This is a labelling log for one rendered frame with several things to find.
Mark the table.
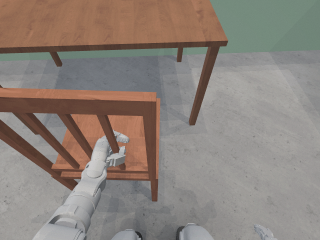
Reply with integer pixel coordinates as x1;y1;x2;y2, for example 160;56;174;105
0;0;228;135

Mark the left robot upper arm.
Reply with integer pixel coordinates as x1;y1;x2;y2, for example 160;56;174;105
35;223;87;240

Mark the robot right hand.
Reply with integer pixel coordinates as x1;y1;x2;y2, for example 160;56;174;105
254;224;277;240

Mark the chair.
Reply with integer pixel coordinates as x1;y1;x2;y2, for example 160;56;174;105
0;87;161;202

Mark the left robot thigh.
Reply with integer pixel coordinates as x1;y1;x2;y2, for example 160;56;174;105
111;230;141;240

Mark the robot right shin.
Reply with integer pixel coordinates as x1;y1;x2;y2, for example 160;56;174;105
183;223;196;230

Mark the left robot forearm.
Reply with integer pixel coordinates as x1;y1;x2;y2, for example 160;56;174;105
32;160;107;240

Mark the robot left hand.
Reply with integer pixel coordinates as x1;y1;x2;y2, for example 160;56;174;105
90;129;130;168

